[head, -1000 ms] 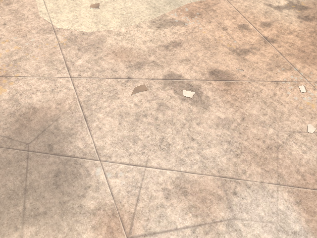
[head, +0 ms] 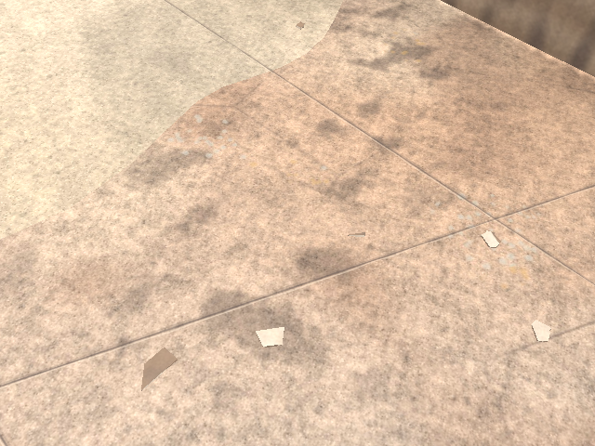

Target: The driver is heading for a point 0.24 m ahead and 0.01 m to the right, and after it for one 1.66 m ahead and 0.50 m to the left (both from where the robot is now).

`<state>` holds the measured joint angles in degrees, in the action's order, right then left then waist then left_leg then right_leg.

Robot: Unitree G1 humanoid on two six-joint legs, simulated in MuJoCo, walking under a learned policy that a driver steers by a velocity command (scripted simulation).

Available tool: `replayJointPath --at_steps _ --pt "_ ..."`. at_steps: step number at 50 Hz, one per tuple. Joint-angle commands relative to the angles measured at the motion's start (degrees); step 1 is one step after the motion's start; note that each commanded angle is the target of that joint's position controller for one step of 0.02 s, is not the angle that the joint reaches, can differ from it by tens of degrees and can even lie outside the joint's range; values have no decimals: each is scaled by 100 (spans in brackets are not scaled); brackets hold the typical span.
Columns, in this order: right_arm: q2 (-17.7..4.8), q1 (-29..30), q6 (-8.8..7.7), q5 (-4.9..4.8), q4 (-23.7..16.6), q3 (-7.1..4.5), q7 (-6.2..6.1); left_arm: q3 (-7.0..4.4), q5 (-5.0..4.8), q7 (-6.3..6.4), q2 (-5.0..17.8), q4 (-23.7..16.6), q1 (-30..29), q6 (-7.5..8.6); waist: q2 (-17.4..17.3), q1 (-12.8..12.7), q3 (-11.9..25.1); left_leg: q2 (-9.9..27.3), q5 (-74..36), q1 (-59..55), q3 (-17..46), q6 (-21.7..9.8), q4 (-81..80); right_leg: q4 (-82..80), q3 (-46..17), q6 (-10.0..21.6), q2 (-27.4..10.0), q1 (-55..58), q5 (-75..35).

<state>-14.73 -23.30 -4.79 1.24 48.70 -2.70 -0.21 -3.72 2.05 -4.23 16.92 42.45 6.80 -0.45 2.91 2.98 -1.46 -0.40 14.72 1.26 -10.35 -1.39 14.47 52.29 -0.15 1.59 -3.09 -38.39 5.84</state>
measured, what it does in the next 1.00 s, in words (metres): walks ahead, turning left: right foot, then left foot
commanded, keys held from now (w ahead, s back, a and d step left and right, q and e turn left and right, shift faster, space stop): w+q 1.00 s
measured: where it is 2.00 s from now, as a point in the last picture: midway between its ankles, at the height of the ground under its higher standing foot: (185, 254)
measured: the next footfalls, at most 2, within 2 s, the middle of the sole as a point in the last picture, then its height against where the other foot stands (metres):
right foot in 0.16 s outside the picture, level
left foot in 0.70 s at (249, 433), level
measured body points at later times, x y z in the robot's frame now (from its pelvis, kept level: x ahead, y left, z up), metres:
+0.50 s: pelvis +0.26 -0.04 +0.00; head +0.28 -0.05 +0.45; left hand +0.24 +0.22 -0.13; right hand +0.39 -0.29 -0.13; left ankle +0.38 +0.11 -0.68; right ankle +0.20 -0.12 -0.74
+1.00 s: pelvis +0.52 +0.05 +0.00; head +0.55 +0.07 +0.45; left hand +0.58 +0.34 -0.11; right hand +0.64 -0.21 -0.12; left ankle +0.47 +0.07 -0.74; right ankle +0.70 -0.09 -0.67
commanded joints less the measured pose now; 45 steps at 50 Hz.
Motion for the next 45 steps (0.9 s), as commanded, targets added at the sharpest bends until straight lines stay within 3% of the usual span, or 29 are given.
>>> replayJointPath --at_steps 1,3,5,6,7,8,9,10,11,12,13,14,16,19,23,26,29,32,33,34,35,36,37,38,39,40,42,45 --pt "-692 79 -93 -2 -264 -135 -9 118 8 -83 -28 -586 -691 88 -791 -29 -293 1427 -2284 263 423 -595 -557 -952 256 109 0 257 -301" --pt "-741 -199 -53 4 -68 -130 3 150 35 -42 -40 -628 -831 101 -795 3 -368 1524 -2591 106 415 -609 -502 -1448 384 263 159 613 26" --pt "-885 -336 26 -20 119 -139 2 130 76 44 64 -604 -760 136 -844 -113 -317 1591 -3868 -205 430 -640 -66 -1811 559 464 375 1057 538" --pt "-962 -365 62 -34 200 -139 1 98 101 96 138 -487 -422 181 -881 -300 -91 1555 -4800 -339 427 -623 487 -2012 644 571 531 1564 697" --pt "-980 -355 99 -76 263 -123 -2 46 142 156 226 -210 368 261 -775 -691 352 1394 -5105 -198 309 -541 1439 -2455 695 699 672 2594 442" --pt "-853 -333 93 -118 201 -66 8 -57 249 239 501 111 1318 334 -578 -1069 990 1172 -3942 699 266 -446 2679 -2507 234 849 210 4154 357" --pt "-166 -505 67 -238 -172 106 94 -199 347 353 1151 152 1944 363 694 -1109 1969 484 -372 2688 151 -198 4792 -2657 -2229 1318 -1829 6106 648" --pt "-575 -528 116 -201 -118 -50 24 -258 85 419 1309 121 1999 308 671 -1133 2392 -123 1619 3251 998 -195 5907 -3295 -3614 1592 -2482 5902 -80" --pt "-750 -53 152 -153 -161 -140 -4 -190 -37 436 1042 173 1547 301 138 -948 1447 194 1151 3519 1490 -268 5952 -3326 -2498 1358 -2065 5142 -198" --pt "-547 32 129 -157 -149 -86 27 -70 -60 428 621 200 1133 346 164 -675 641 423 761 3473 1362 -270 5567 -3586 -1717 1119 -1752 4262 -300" --pt "-460 -7 168 -122 -28 -97 39 15 -56 411 308 206 851 398 99 -486 270 555 505 3248 1314 -251 5214 -3846 -1195 828 -1444 3708 -264" --pt "-401 -137 255 -10 63 -105 67 64 -89 423 152 241 720 442 277 -315 65 607 346 2997 1280 -198 5041 -4020 -815 675 -1237 3278 -350" --pt "-243 -268 387 37 166 -116 159 77 -86 424 87 319 777 562 248 -191 54 556 63 2789 1228 -151 5064 -4245 -398 634 -1113 3021 -605" --pt "-146 277 445 27 -8 -140 242 23 -118 443 187 487 967 682 193 -159 -165 630 -525 3372 1187 -91 4867 -4475 114 647 -1067 3112 -861" --pt "-70 1106 428 41 -285 -97 307 46 -102 480 85 666 1227 685 125 -274 -403 632 -1286 3794 1036 -44 3874 -4521 662 679 -987 3305 -1076" --pt "7 1743 409 68 -524 -14 378 22 -102 524 217 794 1454 674 104 -429 -504 539 -1576 3587 677 -146 2913 -4490 974 667 -1075 3521 -1428" --pt "-64 2076 406 96 -712 -5 417 -8 -84 571 350 948 1708 608 36 -491 -541 397 -1227 3488 408 -387 2399 -4197 1190 601 -1235 4109 -2192" --pt "-208 1755 420 107 -693 -72 360 -58 -55 624 588 986 1647 510 206 -259 -182 -112 -364 2767 64 -737 2225 -3092 1463 491 -1268 4542 -4657" --pt "-302 1333 405 104 -593 -127 328 -86 -42 630 688 982 1613 448 231 -65 96 -326 -47 2290 21 -883 2149 -2314 1502 485 -1268 4565 -5141" --pt "-441 676 354 124 -407 -213 282 -104 -55 620 762 952 1578 392 148 226 498 -507 -13 1419 102 -1046 1814 -1212 1534 435 -1227 4270 -4801" --pt "-837 -211 319 194 -154 -375 194 -84 -64 593 709 829 1504 385 -300 645 1003 -87 215 33 920 -1326 1364 418 1577 249 -1048 3237 -3333" --pt "-1559 -93 344 167 -211 -555 119 63 -129 469 -37 429 1746 424 -1709 196 1380 1702 243 -1689 3958 -2204 1003 2613 1410 -120 97 611 1973" --pt "-1581 -220 403 -44 -282 -565 126 -18 -94 441 414 209 1052 496 -992 467 1688 1991 91 -1863 5427 -2453 225 3276 10 -151 482 -209 2395" --pt "-1400 85 424 -66 -225 -518 70 9 -140 415 368 65 664 577 -644 326 866 1916 -286 -1323 4457 -2249 145 3057 -228 -79 71 -618 1779" --pt "-1072 326 404 -88 -214 -436 47 38 -152 424 344 100 715 642 -265 86 388 1696 -946 -545 3867 -1989 79 2463 -185 -60 -146 -355 1356" --pt "-875 580 364 -83 -237 -377 28 25 -97 438 327 167 776 614 -85 -158 130 1374 -1539 16 3370 -1742 35 2017 -196 -87 -280 -10 1250" --pt "-678 785 264 -127 -281 -290 24 36 61 417 263 203 1007 394 -196 -432 202 1005 -2252 584 2800 -1598 -71 1553 -209 -236 -341 604 1232" --pt "-889 559 144 -135 -227 -332 58 65 80 363 131 74 789 215 -288 -451 157 735 -2414 852 2531 -1552 -203 941 -40 -412 -313 538 950"
Over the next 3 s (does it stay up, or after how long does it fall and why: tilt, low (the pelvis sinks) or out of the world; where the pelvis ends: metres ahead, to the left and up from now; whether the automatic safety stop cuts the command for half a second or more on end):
stays up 1.50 0.43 -0.01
